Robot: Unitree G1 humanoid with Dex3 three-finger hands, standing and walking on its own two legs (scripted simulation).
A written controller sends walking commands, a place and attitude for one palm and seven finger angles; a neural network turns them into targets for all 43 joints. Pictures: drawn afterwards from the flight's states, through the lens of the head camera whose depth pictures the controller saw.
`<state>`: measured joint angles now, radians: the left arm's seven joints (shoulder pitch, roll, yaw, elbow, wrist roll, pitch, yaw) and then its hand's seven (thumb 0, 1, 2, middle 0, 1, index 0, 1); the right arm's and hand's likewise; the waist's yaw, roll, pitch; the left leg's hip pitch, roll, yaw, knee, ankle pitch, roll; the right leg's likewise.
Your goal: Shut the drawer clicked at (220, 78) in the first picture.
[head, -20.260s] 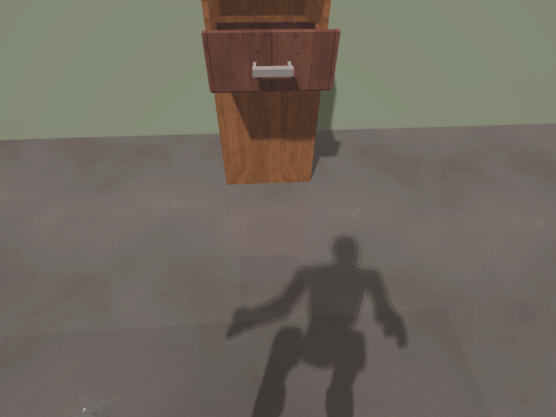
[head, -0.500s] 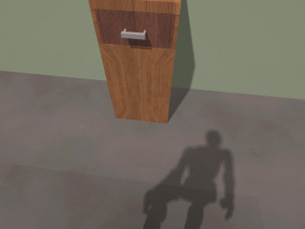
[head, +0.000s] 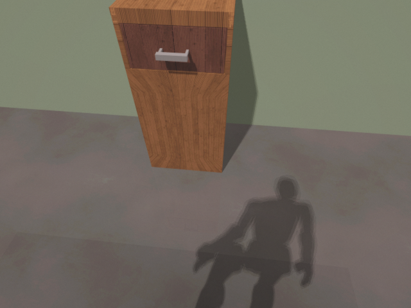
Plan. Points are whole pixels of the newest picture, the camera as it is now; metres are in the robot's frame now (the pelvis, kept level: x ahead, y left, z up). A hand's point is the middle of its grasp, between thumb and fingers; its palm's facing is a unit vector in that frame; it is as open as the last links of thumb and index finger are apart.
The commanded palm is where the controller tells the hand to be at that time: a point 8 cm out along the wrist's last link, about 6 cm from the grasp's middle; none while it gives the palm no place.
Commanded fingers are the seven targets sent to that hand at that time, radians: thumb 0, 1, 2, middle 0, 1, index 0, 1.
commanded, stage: let the arm hang, fingers relaxed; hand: left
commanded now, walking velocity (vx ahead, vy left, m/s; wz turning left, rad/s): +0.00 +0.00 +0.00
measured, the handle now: (172, 54) +0.98 +0.18 +0.01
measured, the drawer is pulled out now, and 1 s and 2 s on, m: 0.00 0.00 0.00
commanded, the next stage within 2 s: look to check the result in 0.02 s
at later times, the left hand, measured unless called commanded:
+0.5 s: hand out of the picture +0.07 +0.21 -0.16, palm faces +0.00 -0.95 -0.31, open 7.4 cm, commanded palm none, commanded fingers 0.00 0.90 0.90 -0.20 -0.30 -0.20 -0.30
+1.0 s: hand out of the picture +0.11 +0.21 -0.15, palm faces -0.02 -0.95 -0.33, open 7.4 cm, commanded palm none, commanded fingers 0.00 0.90 0.90 -0.20 -0.30 -0.20 -0.30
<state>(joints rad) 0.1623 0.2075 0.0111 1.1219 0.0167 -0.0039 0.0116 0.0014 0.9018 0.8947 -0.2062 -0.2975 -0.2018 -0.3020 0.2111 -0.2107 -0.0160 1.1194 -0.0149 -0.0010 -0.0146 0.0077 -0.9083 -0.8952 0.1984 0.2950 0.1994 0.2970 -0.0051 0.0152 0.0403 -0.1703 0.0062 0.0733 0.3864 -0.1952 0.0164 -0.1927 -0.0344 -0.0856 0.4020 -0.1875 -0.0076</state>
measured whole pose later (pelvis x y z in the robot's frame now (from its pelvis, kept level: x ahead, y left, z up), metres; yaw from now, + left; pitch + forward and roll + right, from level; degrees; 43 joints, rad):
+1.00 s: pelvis +0.03 -0.03 +0.00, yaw +0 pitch -1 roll +0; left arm 0.10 0.30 0.02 1.14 0.01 -0.02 0.00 0.00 0.90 0.89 -0.21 -0.29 -0.20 -0.30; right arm 0.14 -0.31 -0.01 1.13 -0.01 0.01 -0.01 0.01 -0.91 -0.90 0.20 0.30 0.20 0.30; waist -0.01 0.02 0.05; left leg -0.09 0.05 0.07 0.30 -0.19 -0.03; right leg -0.11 0.01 -0.09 0.31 -0.18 -0.04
